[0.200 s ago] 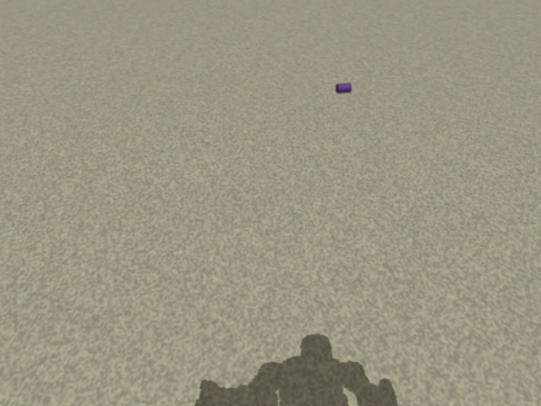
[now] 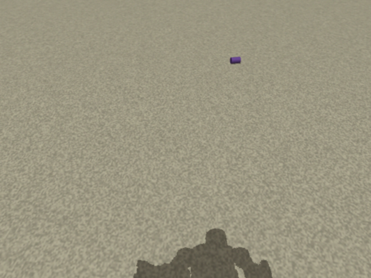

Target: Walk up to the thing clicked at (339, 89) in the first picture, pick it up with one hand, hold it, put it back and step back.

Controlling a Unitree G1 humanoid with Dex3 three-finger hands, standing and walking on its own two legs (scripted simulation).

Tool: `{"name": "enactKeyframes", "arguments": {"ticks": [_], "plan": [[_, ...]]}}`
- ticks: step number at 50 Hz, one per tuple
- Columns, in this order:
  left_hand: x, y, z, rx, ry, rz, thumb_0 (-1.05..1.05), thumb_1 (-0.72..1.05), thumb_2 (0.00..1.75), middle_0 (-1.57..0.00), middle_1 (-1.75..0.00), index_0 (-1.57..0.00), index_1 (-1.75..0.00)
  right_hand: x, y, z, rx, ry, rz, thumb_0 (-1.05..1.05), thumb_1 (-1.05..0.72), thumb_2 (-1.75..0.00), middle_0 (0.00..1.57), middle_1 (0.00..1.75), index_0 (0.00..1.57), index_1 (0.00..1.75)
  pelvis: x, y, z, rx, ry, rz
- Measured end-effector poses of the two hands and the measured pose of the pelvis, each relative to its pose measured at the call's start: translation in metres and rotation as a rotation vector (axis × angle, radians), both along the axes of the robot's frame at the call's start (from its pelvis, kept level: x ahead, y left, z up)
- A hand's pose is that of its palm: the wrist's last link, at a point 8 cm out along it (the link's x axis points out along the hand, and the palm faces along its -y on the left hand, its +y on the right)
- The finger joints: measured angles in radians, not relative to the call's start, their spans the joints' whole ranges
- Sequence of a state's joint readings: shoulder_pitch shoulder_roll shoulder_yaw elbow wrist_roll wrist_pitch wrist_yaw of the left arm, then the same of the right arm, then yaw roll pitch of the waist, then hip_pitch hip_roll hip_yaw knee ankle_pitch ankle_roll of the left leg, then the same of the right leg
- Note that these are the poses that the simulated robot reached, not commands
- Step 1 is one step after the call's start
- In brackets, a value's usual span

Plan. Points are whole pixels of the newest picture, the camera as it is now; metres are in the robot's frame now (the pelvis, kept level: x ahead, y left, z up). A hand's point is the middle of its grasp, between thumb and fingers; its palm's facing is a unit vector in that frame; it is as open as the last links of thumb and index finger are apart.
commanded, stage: stand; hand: left
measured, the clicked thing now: (235, 60) +2.15 -0.49 -0.75
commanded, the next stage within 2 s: walk up in 0.92 s
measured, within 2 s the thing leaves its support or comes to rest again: neither
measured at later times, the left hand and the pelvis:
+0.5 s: hand out of the picture +0.08 +0.26 -0.16, palm faces -0.01 -0.94 -0.34, open 7.4 cm; pelvis +0.00 +0.00 +0.00, yaw +0 degrees
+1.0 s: hand out of the picture +0.08 +0.26 -0.15, palm faces -0.04 -0.95 -0.32, open 7.4 cm; pelvis +0.01 +0.01 +0.00, yaw -2 degrees
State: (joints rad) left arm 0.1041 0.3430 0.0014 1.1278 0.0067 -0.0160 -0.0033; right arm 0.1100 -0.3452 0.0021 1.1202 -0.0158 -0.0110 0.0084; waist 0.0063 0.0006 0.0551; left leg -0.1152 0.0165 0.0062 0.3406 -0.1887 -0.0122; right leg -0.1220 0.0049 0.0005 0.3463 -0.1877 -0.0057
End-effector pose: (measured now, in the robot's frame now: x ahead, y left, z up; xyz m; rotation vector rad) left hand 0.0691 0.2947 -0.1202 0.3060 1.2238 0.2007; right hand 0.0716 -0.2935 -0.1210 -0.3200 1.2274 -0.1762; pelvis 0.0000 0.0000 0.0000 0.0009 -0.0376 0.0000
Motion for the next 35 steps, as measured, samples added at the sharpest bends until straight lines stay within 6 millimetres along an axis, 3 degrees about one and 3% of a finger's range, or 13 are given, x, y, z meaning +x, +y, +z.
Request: {"name": "enactKeyframes", "arguments": {"ticks": [35], "plan": [[0.0006, 0.0079, -0.0001, 0.003, 0.010, 0.007, 0.00, 0.90, 0.90, -0.20, -0.30, -0.21, -0.30, 0.0062, 0.0058, 0.0017, -0.004, 0.001, 0.007, 0.00, -0.90, -0.89, 0.20, 0.30, 0.20, 0.30, 0.0054, 0.0062, 0.0008, -0.001, 0.000, 0.004]]}}
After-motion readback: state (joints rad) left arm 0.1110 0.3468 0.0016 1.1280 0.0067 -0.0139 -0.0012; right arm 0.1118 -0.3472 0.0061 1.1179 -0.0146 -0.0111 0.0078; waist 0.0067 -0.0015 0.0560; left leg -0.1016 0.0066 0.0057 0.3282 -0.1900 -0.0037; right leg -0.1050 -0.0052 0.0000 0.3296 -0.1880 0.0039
